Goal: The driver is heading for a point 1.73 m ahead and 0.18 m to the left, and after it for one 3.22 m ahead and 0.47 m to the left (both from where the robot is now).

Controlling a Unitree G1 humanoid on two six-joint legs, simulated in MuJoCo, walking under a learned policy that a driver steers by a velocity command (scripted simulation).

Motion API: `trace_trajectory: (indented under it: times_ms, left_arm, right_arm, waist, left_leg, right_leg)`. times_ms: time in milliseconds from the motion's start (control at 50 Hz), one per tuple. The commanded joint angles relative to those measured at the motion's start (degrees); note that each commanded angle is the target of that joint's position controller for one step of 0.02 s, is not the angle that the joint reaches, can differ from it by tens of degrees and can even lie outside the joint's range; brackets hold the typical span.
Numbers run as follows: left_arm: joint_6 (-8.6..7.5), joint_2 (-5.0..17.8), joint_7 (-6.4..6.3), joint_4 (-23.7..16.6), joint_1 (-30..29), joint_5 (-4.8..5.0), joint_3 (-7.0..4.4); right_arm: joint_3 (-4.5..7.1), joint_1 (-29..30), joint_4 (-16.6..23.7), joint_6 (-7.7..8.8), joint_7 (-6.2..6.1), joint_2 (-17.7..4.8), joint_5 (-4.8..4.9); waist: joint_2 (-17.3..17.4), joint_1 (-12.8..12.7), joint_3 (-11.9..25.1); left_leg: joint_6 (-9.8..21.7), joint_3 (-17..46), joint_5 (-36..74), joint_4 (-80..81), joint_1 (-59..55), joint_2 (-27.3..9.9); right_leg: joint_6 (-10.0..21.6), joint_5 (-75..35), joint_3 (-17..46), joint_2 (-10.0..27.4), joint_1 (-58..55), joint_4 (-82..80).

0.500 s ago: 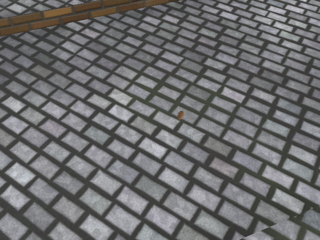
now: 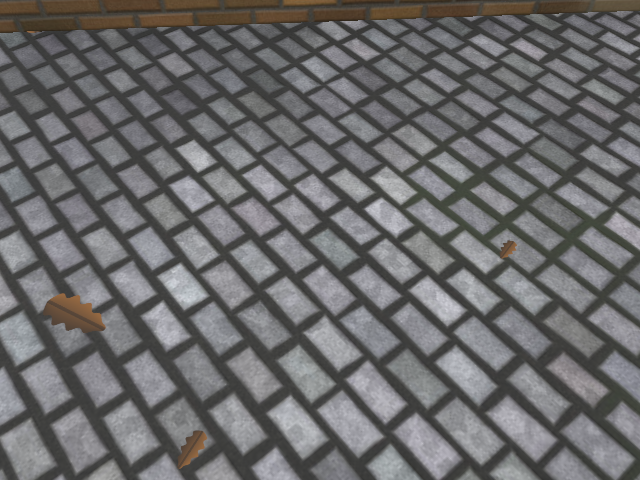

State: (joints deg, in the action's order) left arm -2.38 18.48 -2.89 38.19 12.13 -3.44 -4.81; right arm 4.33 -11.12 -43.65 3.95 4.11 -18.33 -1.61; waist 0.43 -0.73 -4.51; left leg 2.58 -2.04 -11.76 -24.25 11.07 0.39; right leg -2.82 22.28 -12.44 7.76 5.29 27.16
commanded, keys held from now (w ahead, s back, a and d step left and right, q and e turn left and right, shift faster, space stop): q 0.28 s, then no key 0.28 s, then w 0.44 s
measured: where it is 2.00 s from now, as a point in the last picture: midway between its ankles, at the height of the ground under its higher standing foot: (256, 402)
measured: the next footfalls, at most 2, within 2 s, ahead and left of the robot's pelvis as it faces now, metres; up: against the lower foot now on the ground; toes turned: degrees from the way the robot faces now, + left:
right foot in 0.56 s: +0.12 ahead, -0.11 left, +0.00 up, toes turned +15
left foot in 0.92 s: +0.13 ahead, +0.15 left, +0.00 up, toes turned +18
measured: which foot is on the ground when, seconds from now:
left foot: down 0.00-0.60, up 0.62-0.90, down 0.92-1.00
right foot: up 0.00-0.54, down 0.56-0.92, up 0.94-1.00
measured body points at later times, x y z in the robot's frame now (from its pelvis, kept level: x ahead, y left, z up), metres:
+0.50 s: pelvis +0.03 +0.02 +0.00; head +0.07 +0.03 +0.45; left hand +0.06 +0.32 -0.12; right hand +0.24 -0.21 -0.09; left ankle +0.00 +0.10 -0.74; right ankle +0.08 -0.12 -0.72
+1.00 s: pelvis +0.13 +0.06 -0.01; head +0.15 +0.07 +0.44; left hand +0.13 +0.33 -0.13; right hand +0.32 -0.15 -0.11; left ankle +0.09 +0.13 -0.74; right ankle +0.10 -0.10 -0.70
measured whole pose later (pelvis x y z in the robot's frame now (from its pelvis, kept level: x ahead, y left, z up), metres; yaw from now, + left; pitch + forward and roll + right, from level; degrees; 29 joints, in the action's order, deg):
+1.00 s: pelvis +0.13 +0.06 -0.01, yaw +16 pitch +1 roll +0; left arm -5.6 15.9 1.8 46.8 17.1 -3.9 -0.6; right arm 1.1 -15.5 -40.1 7.7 1.5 -14.1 -3.6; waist -0.9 -0.3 -1.2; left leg 3.9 -3.0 -16.5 -28.4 12.8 2.0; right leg 4.6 25.5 3.1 0.6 16.3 48.9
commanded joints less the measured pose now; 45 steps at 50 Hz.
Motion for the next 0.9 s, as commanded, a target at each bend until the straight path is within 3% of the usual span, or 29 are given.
trace_trajectory:
  times_ms: [20,40,60,80,100,160,200,280,400,480,520,560,580,600,620,640,660,680,700,720,780,820,860,880,900]
  left_arm:
    - [-2.45,2.8,0.79,-6.3,-3.7,0.03,0.38]
    - [-2.81,5.7,0.47,-4.9,-4.3,0.45,-0.49]
    - [-2.97,8.5,0.1,-3.8,-2.3,0.21,-1.58]
    - [-2.85,8.1,-0.23,-3.9,-3.2,0.23,-1.45]
    - [-2.53,7.1,-0.17,-4.0,-2.7,-0.05,-0.97]
    - [-1.15,5.9,1.0,-1.6,1.0,0.65,-0.4]
    - [-0.28,5.7,1.5,-0.2,1.6,0.84,-0.01]
    - [0.44,5.8,0.84,1.5,0.0,0.72,0.96]
    - [-0.99,5.4,1.49,3.1,-2.7,0.36,2.49]
    - [-2.28,5.0,2.67,3.4,-2.3,0.78,3.21]
    - [-2.81,4.4,3.66,3.9,-1.2,2.05,3.61]
    - [-3.21,4.9,4.28,2.8,-1.4,3.31,3.83]
    - [-3.81,7.6,4.39,2.3,0.9,3.49,3.77]
    - [-3.65,7.4,5.31,3.0,0.7,3.12,4.14]
    - [-2.73,11.5,4.83,4.3,6.0,1.9,1.76]
    - [-2.9,12.7,4.06,5.5,10.4,1.2,0.91]
    - [-3.81,8.7,3.09,4.7,9.6,1.28,1.96]
    - [-4.6,4.0,2.59,3.1,5.5,1.43,3.54]
    - [-5.04,1.4,2.1,1.9,3.0,1.63,4.29]
    - [-5.2,0.8,1.66,1.6,1.9,1.85,4.53]
    - [-4.56,4.8,1.26,1.8,2.4,1.86,3.02]
    - [-3.99,6.9,2.27,2.7,4.4,1.61,1.98]
    - [-2.91,8.4,3.72,2.6,2.1,1.26,1.57]
    - [-2.53,8.0,4.32,2.5,0.7,0.9,1.68]
    - [-2.75,5.9,4.43,2.9,0.5,0.24,2.31]
  right_arm:
    - [4.79,-11.0,1.8,4.29,-2.76,-13.5,-2.17]
    - [4.48,-9.7,1.8,4.71,-2.94,-11.3,-1.81]
    - [3.5,-7.1,2.9,4.28,-2.85,-9.0,-0.9]
    - [2.67,-4.6,3.6,3.86,-2.54,-7.6,0.34]
    - [2.38,-2.1,4.9,3.3,-2.38,-7.9,0.6]
    - [2.47,-0.3,7.1,3.01,-1.83,-9.1,-0.51]
    - [2.58,-1.4,7.7,3.55,-1.26,-9.3,-0.77]
    - [2.75,-3.9,8.9,3.93,-0.31,-9.3,-0.34]
    - [1.91,-4.9,9.8,3.11,-0.73,-8.9,0.45]
    - [1.28,-2.4,10.1,2.11,-0.89,-9.5,0.58]
    - [0.52,0.8,9.7,1.15,-0.09,-9.1,0.84]
    - [-0.9,0.0,8.1,0.25,0.95,-6.8,0.92]
    - [-1.85,-4.3,7.7,-0.12,1.17,-3.7,1.35]
    - [-2.11,-9.8,6.2,0.09,0.85,-1.9,0.45]
    - [-0.45,-5.0,7.0,-0.27,-0.72,-6.7,-1.36]
    - [-0.14,0.9,8.1,-0.4,-2.29,-6.9,-3.2]
    - [-0.49,2.9,8.2,-0.19,-3.69,-5.8,-4.1]
    - [-0.95,1.3,7.5,0.35,-4.71,-4.5,-4.12]
    - [-1.17,0.4,7.0,0.87,-4.87,-3.4,-4.06]
    - [-1.3,0.6,6.9,1.06,-4.62,-2.2,-4.01]
    - [-1.79,1.2,6.3,0.41,-2.35,-0.3,-3.45]
    - [-2.02,3.2,7.1,0.8,-1.22,-0.1,-2.42]
    - [-1.98,-0.1,6.1,1.84,-0.9,-0.6,-1.62]
    - [-1.67,-2.0,5.7,2.51,-0.97,-1.8,-1.41]
    - [-1.25,-4.1,5.6,3.35,-1.13,-3.1,-1.07]
  waist:
    - [5.5,4.7,6.9]
    - [6.2,4.7,5.9]
    - [5.4,2.7,7.2]
    - [5.8,0.8,5.7]
    - [5.2,-1.2,5.1]
    - [4.2,-2.5,5.5]
    - [4.4,-1.7,5.5]
    - [4.5,1.1,5.6]
    - [4.1,4.4,6.4]
    - [3.0,3.6,7.8]
    - [1.8,0.9,8.0]
    - [1.8,-0.7,9.5]
    - [-4.7,0.4,13.7]
    - [-8.3,2.8,13.4]
    - [-5.5,-2.1,9.1]
    - [-7.3,-6.0,5.2]
    - [-8.9,-6.7,2.7]
    - [-8.8,-4.1,1.8]
    - [-7.7,-2.7,1.9]
    - [-6.3,-1.9,1.7]
    - [-5.1,-2.3,1.5]
    - [-5.7,-3.0,1.0]
    - [-4.5,-0.6,1.0]
    - [-5.1,0.6,1.2]
    - [-5.1,1.9,2.5]
  left_leg:
    - [19.6,27.9,31.5,7.9,-22.5,-19.0]
    - [17.6,23.4,31.3,7.8,-20.2,-17.0]
    - [16.9,21.5,33.1,8.0,-17.2,-16.6]
    - [15.5,19.4,33.6,9.0,-11.1,-15.8]
    - [14.6,18.1,31.5,10.9,-5.7,-14.4]
    - [14.3,16.9,29.0,12.1,-2.0,-11.9]
    - [14.3,17.9,26.7,11.6,-3.5,-11.2]
    - [14.9,23.7,19.9,9.6,-8.2,-12.5]
    - [14.3,26.6,17.0,6.6,-9.4,-12.1]
    - [13.2,27.1,21.6,3.7,-7.3,-11.0]
    - [12.0,26.1,24.3,1.5,-3.1,-9.3]
    - [7.6,25.8,21.3,0.1,1.5,-6.2]
    - [0.8,20.5,4.2,-3.3,5.1,-0.6]
    - [-4.0,14.0,-14.3,-4.8,10.7,3.7]
    - [-4.5,9.3,-21.5,-11.2,15.7,5.3]
    - [-4.1,7.4,-24.6,-19.4,22.3,5.0]
    - [-4.1,7.7,-23.9,-30.0,27.0,1.6]
    - [-3.9,7.9,-20.9,-35.2,26.6,-0.6]
    - [-3.7,6.9,-18.8,-36.5,25.4,-1.4]
    - [-3.2,5.5,-16.8,-35.0,24.5,-1.7]
    - [-3.5,-1.2,-14.7,-21.5,14.5,-1.2]
    - [-3.0,-1.7,-12.0,-12.9,10.4,-1.1]
    - [-0.8,-1.9,0.3,-3.2,3.7,-0.5]
    - [0.7,-1.9,1.2,-1.7,-0.9,0.2]
    - [2.6,-1.0,1.0,-2.9,-6.7,0.1]
  right_leg:
    - [0.2,18.2,13.2,-4.8,27.4,23.1]
    - [0.4,16.8,14.4,-4.1,29.4,30.5]
    - [0.5,15.0,15.3,-3.9,28.3,34.1]
    - [0.6,12.7,15.8,-3.5,25.6,35.8]
    - [0.4,9.4,15.9,-3.7,22.0,35.3]
    - [-0.8,-0.9,15.2,-5.3,19.0,32.3]
    - [-2.1,-3.4,15.1,-5.2,20.0,28.1]
    - [-3.4,-2.3,16.4,-4.2,23.5,21.9]
    - [-2.8,-0.7,14.5,-4.3,24.1,15.8]
    - [-1.9,-3.6,13.0,-5.5,19.4,9.0]
    - [-0.5,-14.2,11.5,-6.5,11.9,-0.3]
    - [3.2,-28.3,13.4,-4.3,2.5,-5.6]
    - [11.5,-42.0,22.4,4.9,-5.7,-6.0]
    - [19.0,-31.9,30.2,10.7,-8.4,-7.1]
    - [21.2,-8.8,30.9,10.5,-8.0,-10.1]
    - [21.1,12.8,35.2,11.1,-6.9,-15.8]
    - [20.4,16.9,38.5,12.7,-5.7,-19.2]
    - [19.3,13.1,37.4,12.6,-3.0,-20.6]
    - [18.3,9.6,34.5,10.8,-2.1,-21.6]
    - [17.1,7.1,31.4,8.8,-1.9,-22.2]
    - [14.2,1.4,20.8,3.2,2.3,-21.6]
    - [15.2,-0.3,20.5,3.8,2.8,-19.2]
    - [17.0,0.2,21.9,5.4,5.9,-15.6]
    - [17.5,0.5,22.6,5.9,9.0,-13.6]
    - [16.7,0.5,22.4,5.4,12.6,-10.6]
Velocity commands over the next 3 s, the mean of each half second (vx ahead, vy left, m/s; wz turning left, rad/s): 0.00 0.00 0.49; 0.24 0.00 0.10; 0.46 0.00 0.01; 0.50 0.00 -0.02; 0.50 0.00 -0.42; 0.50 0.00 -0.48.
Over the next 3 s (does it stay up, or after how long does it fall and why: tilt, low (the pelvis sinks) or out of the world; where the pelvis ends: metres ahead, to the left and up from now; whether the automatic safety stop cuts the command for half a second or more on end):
stays up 1.27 0.26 -0.16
